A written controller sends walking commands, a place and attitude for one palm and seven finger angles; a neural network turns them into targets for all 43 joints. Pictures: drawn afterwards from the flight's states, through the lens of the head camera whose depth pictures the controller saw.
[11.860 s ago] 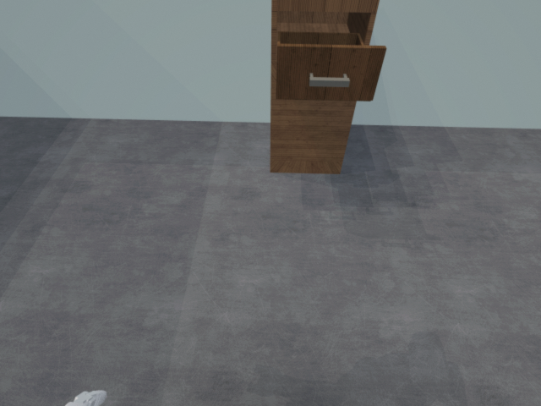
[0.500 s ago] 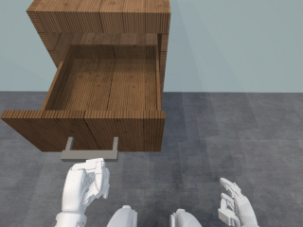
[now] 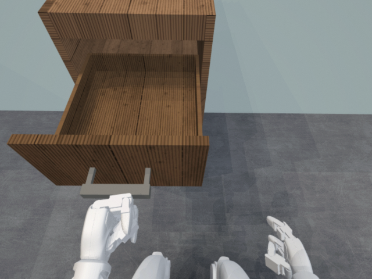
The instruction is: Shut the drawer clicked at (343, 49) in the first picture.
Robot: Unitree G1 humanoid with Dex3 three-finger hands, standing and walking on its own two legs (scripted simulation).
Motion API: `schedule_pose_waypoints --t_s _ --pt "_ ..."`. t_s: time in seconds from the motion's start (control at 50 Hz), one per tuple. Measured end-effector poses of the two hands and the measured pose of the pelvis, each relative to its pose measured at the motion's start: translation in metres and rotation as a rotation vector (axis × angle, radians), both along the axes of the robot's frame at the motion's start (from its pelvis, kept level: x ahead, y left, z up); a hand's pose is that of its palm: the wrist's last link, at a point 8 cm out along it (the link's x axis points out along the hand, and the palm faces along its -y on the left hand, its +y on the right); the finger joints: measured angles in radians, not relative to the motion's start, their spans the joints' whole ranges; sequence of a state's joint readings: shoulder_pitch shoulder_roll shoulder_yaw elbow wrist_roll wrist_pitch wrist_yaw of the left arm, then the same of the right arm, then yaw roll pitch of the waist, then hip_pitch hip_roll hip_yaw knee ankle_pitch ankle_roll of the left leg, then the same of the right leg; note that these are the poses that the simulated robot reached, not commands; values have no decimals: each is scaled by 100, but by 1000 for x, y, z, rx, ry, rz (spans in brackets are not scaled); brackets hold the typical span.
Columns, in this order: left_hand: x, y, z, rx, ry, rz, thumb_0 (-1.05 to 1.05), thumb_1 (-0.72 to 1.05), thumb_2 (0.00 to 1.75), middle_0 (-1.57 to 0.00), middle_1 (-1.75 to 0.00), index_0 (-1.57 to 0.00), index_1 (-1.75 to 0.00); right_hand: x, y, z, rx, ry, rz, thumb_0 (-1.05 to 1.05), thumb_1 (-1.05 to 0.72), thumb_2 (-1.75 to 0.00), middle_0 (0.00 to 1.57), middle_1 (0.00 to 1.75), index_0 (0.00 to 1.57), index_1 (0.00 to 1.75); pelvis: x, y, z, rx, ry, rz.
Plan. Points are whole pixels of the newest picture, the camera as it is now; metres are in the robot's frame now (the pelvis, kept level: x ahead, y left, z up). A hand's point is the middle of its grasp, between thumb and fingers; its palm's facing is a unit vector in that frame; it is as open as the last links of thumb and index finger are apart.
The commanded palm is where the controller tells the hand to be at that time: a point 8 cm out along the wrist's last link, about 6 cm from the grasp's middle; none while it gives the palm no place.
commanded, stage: push the drawer shut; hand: left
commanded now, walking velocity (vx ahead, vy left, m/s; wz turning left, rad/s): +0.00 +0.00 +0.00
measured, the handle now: (118, 181) +0.30 +0.15 +0.05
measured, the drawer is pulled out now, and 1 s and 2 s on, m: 0.30 0.20 0.07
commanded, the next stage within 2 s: none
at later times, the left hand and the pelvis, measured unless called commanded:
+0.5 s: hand (138, 201) +0.26 +0.11 +0.05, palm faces -0.02 -1.00 -0.02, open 3.0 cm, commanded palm +0.26 +0.16 +0.05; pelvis -0.02 +0.00 +0.00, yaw +1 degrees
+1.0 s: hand (140, 170) +0.33 +0.11 +0.05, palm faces -0.01 -1.00 -0.03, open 2.9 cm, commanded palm +0.32 +0.16 +0.05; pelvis -0.02 +0.01 +0.01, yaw +0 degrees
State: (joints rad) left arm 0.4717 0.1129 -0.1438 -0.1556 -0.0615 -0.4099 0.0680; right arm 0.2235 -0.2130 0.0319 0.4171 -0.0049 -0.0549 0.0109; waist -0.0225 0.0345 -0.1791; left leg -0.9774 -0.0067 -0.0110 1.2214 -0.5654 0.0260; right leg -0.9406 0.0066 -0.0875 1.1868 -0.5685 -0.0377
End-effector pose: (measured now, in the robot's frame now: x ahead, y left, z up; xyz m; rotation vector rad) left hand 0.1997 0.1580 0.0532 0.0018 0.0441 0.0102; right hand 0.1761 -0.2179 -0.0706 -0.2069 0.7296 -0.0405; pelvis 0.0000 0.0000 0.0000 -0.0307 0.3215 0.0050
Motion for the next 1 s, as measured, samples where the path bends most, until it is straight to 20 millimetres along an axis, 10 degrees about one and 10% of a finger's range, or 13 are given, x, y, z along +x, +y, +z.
schedule_pose_waypoints --t_s 1.0 --pt "107 9 -7 24 -59 -24 -3 83 94 -140 -160 -140 -160 -61 -19 -14 -54 205 -74 1 -91 -90 21 30 20 30 -19 7 9 -2 -11 -3"
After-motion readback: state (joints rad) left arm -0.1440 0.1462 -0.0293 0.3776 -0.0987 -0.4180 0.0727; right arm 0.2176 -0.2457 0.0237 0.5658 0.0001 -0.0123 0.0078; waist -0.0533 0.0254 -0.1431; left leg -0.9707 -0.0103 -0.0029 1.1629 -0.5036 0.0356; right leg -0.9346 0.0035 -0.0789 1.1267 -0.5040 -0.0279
